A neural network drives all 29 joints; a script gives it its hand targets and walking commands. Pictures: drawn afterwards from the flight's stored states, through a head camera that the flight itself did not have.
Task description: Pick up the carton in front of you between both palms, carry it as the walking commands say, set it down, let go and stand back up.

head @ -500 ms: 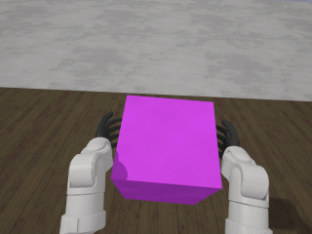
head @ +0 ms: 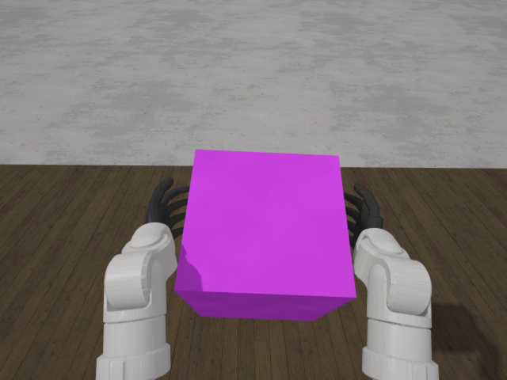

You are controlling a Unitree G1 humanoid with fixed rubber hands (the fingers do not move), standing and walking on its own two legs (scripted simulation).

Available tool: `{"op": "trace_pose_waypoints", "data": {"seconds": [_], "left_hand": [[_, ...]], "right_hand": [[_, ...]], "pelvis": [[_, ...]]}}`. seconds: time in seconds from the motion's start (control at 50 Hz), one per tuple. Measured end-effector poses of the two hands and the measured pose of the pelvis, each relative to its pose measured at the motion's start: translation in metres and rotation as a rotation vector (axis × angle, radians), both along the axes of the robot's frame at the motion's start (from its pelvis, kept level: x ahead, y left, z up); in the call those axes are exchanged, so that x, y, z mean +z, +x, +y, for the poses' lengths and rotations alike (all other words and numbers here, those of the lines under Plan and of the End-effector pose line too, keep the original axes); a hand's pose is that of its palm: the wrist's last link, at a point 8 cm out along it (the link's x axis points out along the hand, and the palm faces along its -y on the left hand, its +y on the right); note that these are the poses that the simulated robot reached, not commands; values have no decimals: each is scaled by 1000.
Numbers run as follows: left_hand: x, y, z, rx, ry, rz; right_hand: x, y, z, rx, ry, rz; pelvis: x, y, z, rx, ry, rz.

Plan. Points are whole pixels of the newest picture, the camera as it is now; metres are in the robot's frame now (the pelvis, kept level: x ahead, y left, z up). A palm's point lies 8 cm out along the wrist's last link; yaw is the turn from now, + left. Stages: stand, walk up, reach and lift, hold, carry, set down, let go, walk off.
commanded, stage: carry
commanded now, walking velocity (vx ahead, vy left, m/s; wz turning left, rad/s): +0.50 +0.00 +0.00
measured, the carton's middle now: (261, 245) +0.34 -0.01 +0.05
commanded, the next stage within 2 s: none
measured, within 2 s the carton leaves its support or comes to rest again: neither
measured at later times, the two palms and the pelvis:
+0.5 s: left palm (179, 136) +0.64 +0.17 +0.05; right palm (308, 142) +0.62 -0.13 +0.05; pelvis +0.31 +0.03 -0.06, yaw -2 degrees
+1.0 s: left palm (180, 109) +0.76 +0.18 +0.05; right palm (294, 111) +0.75 -0.12 +0.05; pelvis +0.45 +0.03 -0.05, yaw +0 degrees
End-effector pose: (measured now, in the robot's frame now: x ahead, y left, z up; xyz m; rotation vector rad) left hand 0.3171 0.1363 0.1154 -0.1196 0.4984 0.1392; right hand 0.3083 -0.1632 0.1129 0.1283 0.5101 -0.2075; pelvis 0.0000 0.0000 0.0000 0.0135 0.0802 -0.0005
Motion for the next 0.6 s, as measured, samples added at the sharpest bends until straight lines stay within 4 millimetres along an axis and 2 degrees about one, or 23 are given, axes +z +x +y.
{"op": "trace_pose_waypoints", "data": {"seconds": [0.06,0.16,0.24,0.34,0.4,0.44,0.5,0.6], "left_hand": [[-16,38,0,21,24,29],[-46,70,17,97,4,151],[-47,112,28,129,-21,163],[-37,193,34,87,-22,79],[-39,250,36,39,-17,14],[-46,287,36,-1,0,-13],[-68,324,32,-49,16,68],[-97,354,19,-68,-23,191]], "right_hand": [[-16,48,0,38,-7,25],[-41,103,17,88,11,143],[-50,144,28,92,36,155],[-40,213,33,65,4,68],[-37,259,35,36,-26,3],[-43,287,35,13,-46,-18],[-65,309,30,-17,-58,68],[-94,328,20,-77,-13,187]], "pelvis": [[-12,35,-5,-2,-26,12],[-8,90,-12,3,-5,-3],[-5,138,-8,4,-2,-12],[-16,208,5,-5,-16,-16],[-37,257,17,-19,-43,-23],[-53,285,24,-27,-48,-21],[-56,311,31,-28,-28,-6],[-49,343,39,-38,-36,-3]]}}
